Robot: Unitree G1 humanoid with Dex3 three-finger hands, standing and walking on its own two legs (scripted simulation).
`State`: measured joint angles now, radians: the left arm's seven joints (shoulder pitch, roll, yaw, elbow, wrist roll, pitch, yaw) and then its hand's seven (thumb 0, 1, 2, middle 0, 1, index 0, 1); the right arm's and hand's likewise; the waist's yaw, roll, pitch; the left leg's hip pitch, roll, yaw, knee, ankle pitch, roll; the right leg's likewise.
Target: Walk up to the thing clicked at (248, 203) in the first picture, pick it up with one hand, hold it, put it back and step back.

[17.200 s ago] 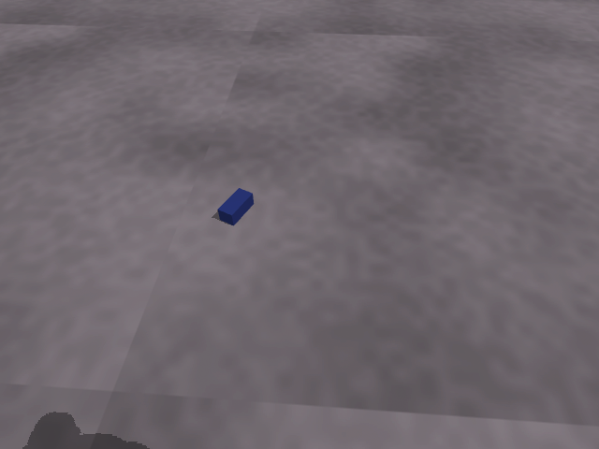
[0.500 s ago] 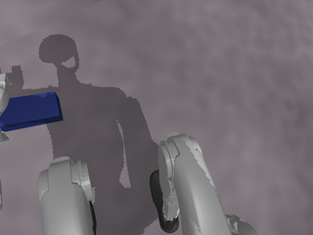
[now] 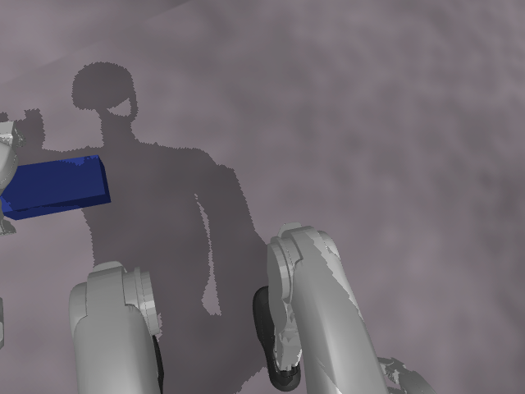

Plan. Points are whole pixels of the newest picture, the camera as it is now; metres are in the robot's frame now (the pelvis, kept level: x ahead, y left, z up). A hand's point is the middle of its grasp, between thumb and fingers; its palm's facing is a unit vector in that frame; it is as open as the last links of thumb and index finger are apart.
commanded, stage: rise first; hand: left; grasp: from above
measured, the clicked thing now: (56, 187) +0.49 +0.26 -0.30
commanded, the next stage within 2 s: approach in 0.14 s
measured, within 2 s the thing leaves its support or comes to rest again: neither
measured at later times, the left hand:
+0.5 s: hand (26, 185) +0.46 +0.27 -0.18, palm faces -0.44 -0.04 -0.89, open 14.0 cm
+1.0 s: hand (22, 184) +0.46 +0.28 -0.19, palm faces -0.48 -0.06 -0.88, open 14.0 cm
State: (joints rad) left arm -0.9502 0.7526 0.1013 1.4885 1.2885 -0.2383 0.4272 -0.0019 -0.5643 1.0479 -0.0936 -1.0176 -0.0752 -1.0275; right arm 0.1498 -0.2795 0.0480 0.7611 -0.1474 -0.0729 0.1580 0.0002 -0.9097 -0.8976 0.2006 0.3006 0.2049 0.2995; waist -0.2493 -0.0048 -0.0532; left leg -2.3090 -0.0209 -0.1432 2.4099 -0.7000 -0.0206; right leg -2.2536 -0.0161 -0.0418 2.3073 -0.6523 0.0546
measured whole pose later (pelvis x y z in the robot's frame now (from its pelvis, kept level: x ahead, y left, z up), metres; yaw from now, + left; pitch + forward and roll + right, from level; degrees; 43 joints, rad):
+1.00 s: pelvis +0.00 +0.00 -0.01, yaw -1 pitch +33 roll -8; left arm -0.97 0.75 0.09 1.47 1.21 -0.18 0.38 0.00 -0.54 1.05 -0.09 -1.06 -0.08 -1.06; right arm 0.20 -0.29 0.08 0.75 -0.15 -0.10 0.19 0.00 -0.91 -0.89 0.20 0.30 0.21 0.30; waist -0.27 0.01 0.00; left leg -2.33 -0.01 -0.16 2.44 -0.71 -0.03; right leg -2.28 0.00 -0.05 2.34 -0.64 0.05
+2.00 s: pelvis +0.01 +0.00 -0.03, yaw -5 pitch +30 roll -12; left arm -1.05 0.91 0.16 1.75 1.34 -0.24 0.63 0.00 -0.53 1.04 -0.09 -0.99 -0.07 -1.00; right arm 0.14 -0.33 0.20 0.73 -0.27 -0.21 0.27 0.00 -0.90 -0.90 0.20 0.30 0.20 0.30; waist -0.38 -0.08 0.12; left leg -2.34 -0.01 -0.24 2.56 -0.75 -0.03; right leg -2.28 0.02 -0.11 2.39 -0.65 0.07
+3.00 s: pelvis +0.00 +0.01 -0.03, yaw -7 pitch +28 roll -14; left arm -1.07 0.96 0.13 1.78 1.30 -0.21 0.66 0.00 -0.09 0.70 -0.41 -0.81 -0.46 -0.78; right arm 0.12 -0.36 0.25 0.69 -0.27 -0.27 0.31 0.00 -0.90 -0.90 0.20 0.30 0.20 0.30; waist -0.41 -0.11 0.17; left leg -2.32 -0.01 -0.26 2.55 -0.73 -0.02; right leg -2.23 0.03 -0.13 2.35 -0.62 0.08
